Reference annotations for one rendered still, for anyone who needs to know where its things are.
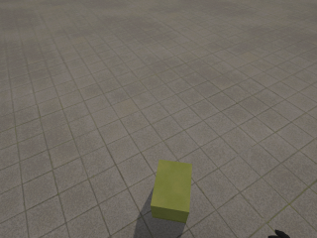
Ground carton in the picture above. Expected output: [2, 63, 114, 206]
[151, 160, 192, 223]

